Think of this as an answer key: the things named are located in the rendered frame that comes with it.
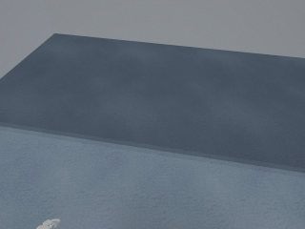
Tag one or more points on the robot left hand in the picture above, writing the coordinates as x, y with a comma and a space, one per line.
49, 224

